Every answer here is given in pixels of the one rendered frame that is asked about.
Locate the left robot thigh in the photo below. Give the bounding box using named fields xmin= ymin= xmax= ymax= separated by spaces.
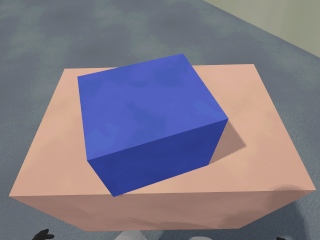
xmin=115 ymin=230 xmax=148 ymax=240

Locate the carton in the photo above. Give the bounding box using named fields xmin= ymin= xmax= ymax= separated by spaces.
xmin=77 ymin=53 xmax=229 ymax=197

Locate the pedestal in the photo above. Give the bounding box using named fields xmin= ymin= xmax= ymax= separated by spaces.
xmin=9 ymin=64 xmax=316 ymax=232

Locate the robot left hand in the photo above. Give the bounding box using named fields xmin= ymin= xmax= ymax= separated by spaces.
xmin=32 ymin=229 xmax=54 ymax=240

